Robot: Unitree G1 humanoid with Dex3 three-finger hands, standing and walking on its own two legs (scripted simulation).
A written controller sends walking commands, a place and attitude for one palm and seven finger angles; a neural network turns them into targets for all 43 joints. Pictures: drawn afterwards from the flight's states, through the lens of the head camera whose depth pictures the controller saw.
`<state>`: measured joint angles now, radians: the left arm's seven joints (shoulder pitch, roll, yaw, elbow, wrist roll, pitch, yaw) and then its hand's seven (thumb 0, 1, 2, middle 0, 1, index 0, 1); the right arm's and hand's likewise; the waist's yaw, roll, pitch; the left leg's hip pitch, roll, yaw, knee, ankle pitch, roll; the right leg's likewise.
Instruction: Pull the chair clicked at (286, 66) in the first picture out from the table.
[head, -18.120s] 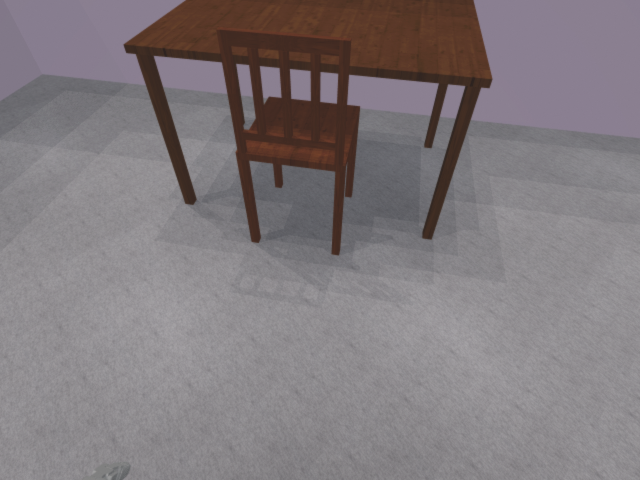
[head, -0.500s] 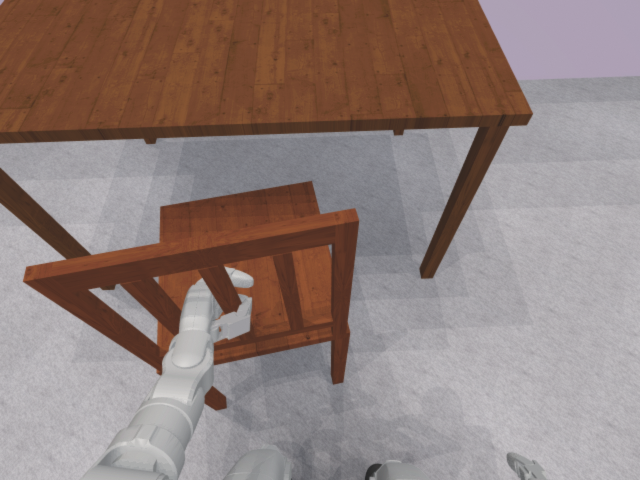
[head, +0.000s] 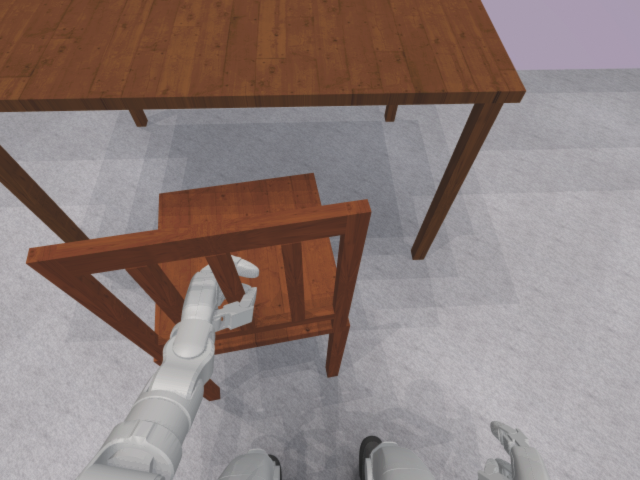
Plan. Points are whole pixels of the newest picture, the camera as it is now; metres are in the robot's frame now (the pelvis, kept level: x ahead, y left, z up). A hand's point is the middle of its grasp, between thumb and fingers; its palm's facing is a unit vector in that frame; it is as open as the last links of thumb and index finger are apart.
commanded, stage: step backward, pulling the chair out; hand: left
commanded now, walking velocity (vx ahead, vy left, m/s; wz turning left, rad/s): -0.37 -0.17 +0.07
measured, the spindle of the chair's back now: (235, 293) +0.37 +0.12 -0.08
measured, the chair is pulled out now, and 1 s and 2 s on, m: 0.25 0.40 0.57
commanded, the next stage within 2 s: stop walking, hand still on the chair in 1.66 s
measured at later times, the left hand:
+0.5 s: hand (241, 355) +0.27 +0.10 -0.06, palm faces -0.03 -0.99 -0.16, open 5.6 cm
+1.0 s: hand (233, 427) +0.19 +0.11 -0.06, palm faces -0.03 -0.99 -0.14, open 5.5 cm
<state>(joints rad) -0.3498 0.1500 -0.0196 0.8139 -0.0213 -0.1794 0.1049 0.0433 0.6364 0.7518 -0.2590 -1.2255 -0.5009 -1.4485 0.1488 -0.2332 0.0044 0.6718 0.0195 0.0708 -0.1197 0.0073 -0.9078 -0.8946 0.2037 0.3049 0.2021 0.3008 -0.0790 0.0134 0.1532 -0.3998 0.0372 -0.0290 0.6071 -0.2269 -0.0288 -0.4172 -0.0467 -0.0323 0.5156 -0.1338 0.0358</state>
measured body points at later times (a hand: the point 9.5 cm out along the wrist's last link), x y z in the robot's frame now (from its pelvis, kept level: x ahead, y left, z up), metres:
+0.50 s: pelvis -0.07 +0.00 +0.00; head +0.02 -0.01 +0.44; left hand +0.27 +0.16 -0.05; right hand +0.04 -0.28 -0.12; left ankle -0.11 +0.13 -0.73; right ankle -0.01 -0.13 -0.73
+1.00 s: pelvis -0.16 +0.00 +0.00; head -0.07 +0.00 +0.44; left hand +0.18 +0.16 -0.05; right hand -0.02 -0.27 -0.12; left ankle -0.18 +0.12 -0.73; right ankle -0.05 -0.13 -0.73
